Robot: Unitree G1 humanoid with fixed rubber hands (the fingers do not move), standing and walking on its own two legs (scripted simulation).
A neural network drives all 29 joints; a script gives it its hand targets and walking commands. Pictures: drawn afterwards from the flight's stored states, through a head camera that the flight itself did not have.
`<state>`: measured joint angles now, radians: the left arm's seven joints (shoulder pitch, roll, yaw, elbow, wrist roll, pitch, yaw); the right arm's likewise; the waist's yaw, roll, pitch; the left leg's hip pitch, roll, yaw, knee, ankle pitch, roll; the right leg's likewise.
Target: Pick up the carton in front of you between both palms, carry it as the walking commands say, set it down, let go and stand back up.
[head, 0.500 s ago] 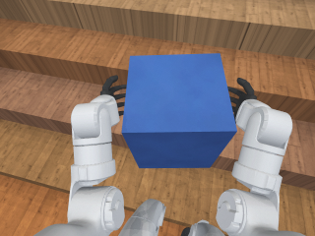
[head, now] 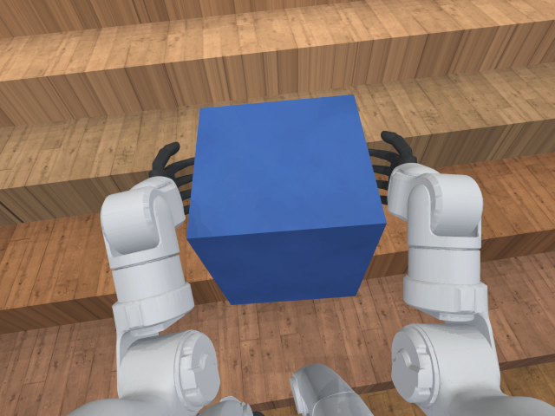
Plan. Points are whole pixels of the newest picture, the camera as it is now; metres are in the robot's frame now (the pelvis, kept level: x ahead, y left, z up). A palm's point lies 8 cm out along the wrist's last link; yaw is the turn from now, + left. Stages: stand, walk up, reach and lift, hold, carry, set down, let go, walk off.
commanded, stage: carry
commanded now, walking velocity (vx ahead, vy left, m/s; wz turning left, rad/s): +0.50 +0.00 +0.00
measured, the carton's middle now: (285, 211) +0.38 -0.06 +0.06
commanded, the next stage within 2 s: none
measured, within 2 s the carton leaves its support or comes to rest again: neither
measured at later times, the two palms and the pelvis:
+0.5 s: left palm (139, 11) +0.61 +0.10 +0.27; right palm out of the picture +0.67 -0.19 +0.28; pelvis +0.28 -0.10 +0.14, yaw +2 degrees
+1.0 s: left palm out of the picture +0.94 +0.05 +0.42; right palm out of the picture +0.91 -0.25 +0.43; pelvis +0.57 -0.05 +0.28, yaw +1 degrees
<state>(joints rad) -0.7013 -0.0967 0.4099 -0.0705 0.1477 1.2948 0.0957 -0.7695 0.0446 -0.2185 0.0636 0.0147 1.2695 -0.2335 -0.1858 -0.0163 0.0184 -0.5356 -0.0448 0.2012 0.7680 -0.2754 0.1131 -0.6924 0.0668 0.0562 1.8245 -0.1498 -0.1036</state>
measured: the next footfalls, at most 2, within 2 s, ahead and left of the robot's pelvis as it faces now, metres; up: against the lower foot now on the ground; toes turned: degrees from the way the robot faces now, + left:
right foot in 0.36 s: +0.42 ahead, -0.18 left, +0.16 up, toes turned -4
left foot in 0.92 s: +0.73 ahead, +0.02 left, +0.33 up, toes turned +7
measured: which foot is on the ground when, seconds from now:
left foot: down 0.00-0.38, up 0.40-0.90, down 0.92-1.00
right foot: up 0.00-0.34, down 0.36-0.94, up 0.96-1.00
